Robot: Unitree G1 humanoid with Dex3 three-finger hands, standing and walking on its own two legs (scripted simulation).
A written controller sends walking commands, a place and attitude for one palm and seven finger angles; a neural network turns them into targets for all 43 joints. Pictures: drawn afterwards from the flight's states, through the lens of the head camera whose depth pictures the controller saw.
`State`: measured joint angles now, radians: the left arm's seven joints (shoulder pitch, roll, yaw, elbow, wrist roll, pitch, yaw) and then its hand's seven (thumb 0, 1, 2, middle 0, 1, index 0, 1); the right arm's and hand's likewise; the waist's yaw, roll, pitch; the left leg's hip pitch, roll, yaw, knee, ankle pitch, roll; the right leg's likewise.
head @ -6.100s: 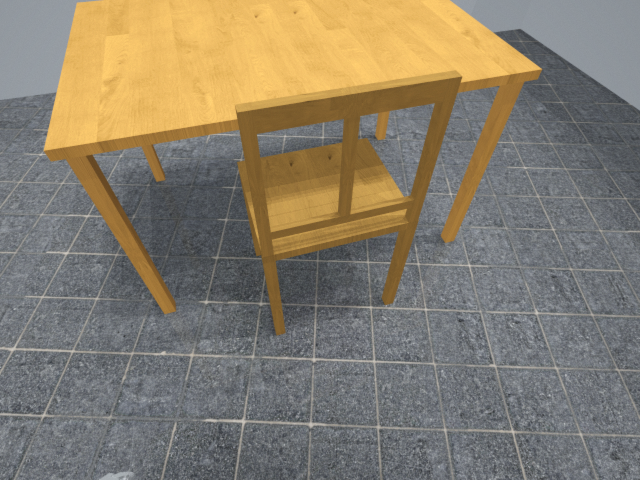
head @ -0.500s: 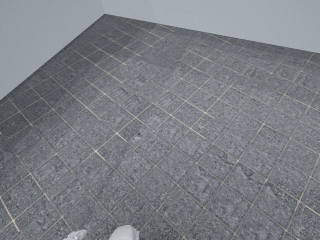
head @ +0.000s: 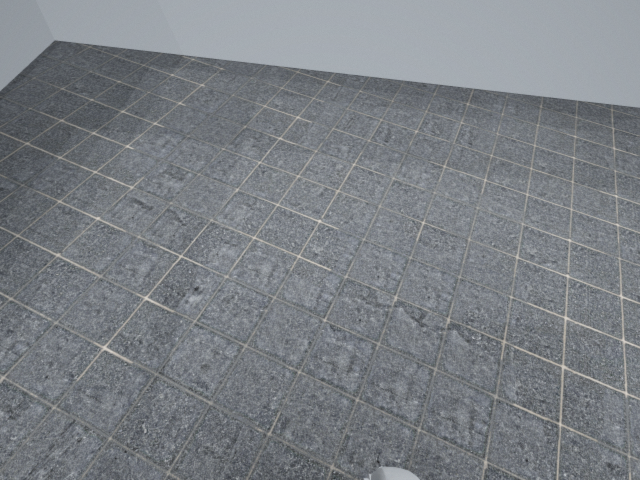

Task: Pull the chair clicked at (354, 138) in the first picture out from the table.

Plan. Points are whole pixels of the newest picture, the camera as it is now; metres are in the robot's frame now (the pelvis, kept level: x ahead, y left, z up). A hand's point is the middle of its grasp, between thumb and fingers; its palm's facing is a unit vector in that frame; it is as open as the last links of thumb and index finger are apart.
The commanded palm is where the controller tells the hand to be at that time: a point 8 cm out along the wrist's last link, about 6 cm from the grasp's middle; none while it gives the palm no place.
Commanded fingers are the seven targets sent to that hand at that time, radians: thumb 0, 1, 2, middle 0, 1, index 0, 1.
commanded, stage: walk to a spot facing it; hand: left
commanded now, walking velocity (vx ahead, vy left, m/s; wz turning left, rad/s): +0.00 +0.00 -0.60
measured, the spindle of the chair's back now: out of the picture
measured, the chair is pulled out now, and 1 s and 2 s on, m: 0.00 0.00 0.00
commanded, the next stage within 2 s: turn to face it in 0.42 s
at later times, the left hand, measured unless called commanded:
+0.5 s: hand out of the picture +0.12 +0.13 -0.16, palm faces -0.21 -0.95 -0.21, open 7.4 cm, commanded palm none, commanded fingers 0.00 0.90 0.90 -0.20 -0.30 -0.20 -0.30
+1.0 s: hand (291, 334) +0.36 +0.06 -0.16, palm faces -0.53 -0.81 -0.25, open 7.4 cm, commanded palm none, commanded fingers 0.00 0.90 0.90 -0.20 -0.30 -0.20 -0.30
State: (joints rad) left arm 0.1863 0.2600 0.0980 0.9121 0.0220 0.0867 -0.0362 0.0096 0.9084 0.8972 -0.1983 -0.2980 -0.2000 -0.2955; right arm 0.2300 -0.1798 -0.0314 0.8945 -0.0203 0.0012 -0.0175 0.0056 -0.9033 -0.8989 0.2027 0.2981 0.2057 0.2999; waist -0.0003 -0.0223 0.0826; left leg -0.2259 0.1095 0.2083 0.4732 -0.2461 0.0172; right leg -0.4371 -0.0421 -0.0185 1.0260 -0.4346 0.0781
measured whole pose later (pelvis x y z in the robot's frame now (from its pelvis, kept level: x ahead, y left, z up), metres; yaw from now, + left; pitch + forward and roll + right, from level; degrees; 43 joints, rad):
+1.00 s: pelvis +0.15 -0.05 -0.01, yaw -33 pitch +0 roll +0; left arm 0.13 0.23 0.09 0.91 0.03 0.05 -0.03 0.01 0.91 0.90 -0.20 -0.30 -0.20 -0.30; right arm 0.26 -0.22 -0.07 0.97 -0.03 0.00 -0.01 0.00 -0.92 -0.90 0.20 0.30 0.21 0.30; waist -0.03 0.02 0.10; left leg -0.17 0.15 0.32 0.57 -0.37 -0.02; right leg -0.38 -0.05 -0.10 0.70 -0.33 0.04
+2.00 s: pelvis +0.19 -0.05 -0.02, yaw -69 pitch +0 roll -1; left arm 0.12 0.21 0.06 0.89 0.02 0.02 -0.01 0.01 0.91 0.90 -0.20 -0.30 -0.20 -0.30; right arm 0.27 -0.26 -0.08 0.98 -0.01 0.06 -0.01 0.01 -0.91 -0.90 0.20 0.30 0.20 0.30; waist -0.04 0.05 0.09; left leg -0.40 0.16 0.14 0.98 -0.53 -0.08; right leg -0.27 -0.01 -0.06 0.60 -0.34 -0.02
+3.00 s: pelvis +0.20 -0.03 -0.01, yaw -106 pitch +0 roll +0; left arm 0.17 0.21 0.05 0.90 0.02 0.03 -0.01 0.01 0.90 0.90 -0.20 -0.30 -0.21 -0.30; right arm 0.19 -0.26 -0.07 0.92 -0.02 0.05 -0.01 0.01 -0.91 -0.90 0.20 0.30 0.20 0.30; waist -0.02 0.01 0.09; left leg -0.46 0.10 0.05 0.97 -0.41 -0.10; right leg -0.25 0.03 0.05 0.51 -0.25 -0.02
